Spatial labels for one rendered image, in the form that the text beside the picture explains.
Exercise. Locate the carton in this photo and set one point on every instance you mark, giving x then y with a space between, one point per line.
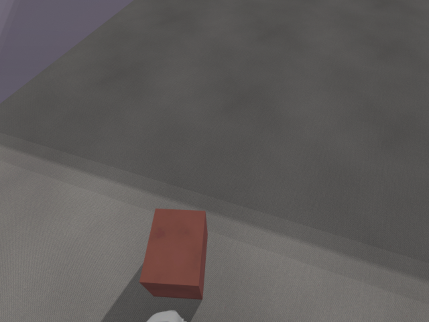
175 257

